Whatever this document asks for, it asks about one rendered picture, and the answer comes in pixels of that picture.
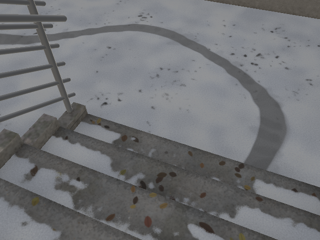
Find stairs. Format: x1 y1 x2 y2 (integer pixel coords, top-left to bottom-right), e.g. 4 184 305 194
0 114 320 240

